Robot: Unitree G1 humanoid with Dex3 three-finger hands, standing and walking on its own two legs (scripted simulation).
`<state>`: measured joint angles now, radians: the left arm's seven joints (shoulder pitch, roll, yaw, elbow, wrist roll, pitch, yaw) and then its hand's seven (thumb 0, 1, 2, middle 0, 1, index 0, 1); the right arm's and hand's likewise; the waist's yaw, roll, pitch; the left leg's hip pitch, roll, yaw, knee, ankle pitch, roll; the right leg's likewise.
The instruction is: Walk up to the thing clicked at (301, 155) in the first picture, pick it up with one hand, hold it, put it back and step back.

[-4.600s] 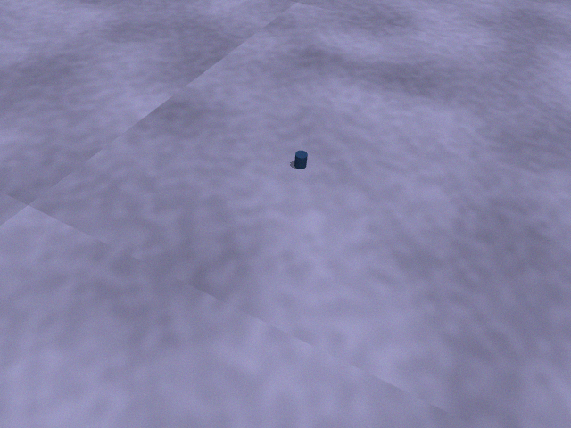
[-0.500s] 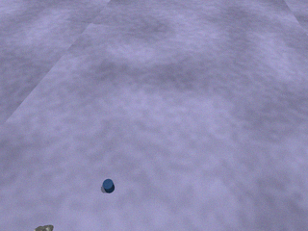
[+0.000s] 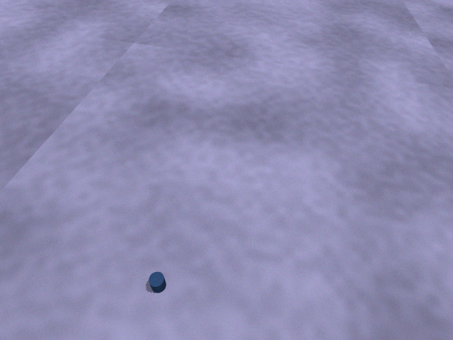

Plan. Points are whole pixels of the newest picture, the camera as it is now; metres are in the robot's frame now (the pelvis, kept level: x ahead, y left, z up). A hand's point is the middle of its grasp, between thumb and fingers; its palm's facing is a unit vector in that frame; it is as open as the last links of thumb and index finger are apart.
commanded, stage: walk up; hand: left
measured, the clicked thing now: (157, 282) +0.48 +0.24 -0.74
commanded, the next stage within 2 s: stand in 0.32 s
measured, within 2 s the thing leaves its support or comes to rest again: neither
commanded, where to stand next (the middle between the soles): +0.06 +0.01 m, yaw +0 degrees
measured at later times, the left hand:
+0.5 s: hand out of the picture +0.09 +0.26 -0.16, palm faces -0.02 -0.94 -0.34, open 7.4 cm
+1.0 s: hand out of the picture +0.10 +0.25 -0.15, palm faces -0.02 -0.94 -0.34, open 7.4 cm
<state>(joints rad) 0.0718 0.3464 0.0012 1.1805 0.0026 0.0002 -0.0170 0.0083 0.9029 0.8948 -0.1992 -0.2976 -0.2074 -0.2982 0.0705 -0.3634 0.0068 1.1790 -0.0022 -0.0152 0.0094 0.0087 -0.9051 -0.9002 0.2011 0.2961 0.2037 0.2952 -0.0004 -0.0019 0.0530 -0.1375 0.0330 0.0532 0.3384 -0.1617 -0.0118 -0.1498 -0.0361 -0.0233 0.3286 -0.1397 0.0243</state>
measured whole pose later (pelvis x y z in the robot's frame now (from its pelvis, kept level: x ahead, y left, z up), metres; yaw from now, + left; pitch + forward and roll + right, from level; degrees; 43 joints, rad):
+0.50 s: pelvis +0.01 +0.00 +0.00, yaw +0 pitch -2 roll +0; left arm 0.09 0.35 0.00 1.16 0.01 -0.01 -0.01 0.01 0.90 0.89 -0.20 -0.30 -0.21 -0.30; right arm 0.08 -0.35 0.00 1.16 -0.01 -0.01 0.01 0.01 -0.90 -0.90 0.20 0.30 0.20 0.30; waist -0.01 0.00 0.04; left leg -0.12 0.02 0.05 0.32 -0.17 -0.01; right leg -0.13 -0.05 -0.03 0.32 -0.15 0.03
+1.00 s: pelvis +0.02 +0.00 +0.00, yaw +1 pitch -2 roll +0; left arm 0.09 0.35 0.00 1.14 0.01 -0.01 0.00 0.01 0.90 0.89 -0.20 -0.30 -0.21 -0.30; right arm 0.09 -0.35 0.00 1.16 -0.01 -0.01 0.01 0.01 -0.90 -0.90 0.20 0.30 0.20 0.30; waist -0.01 0.00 0.04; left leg -0.10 0.03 0.04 0.31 -0.18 -0.01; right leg -0.11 -0.04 -0.04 0.31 -0.17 0.03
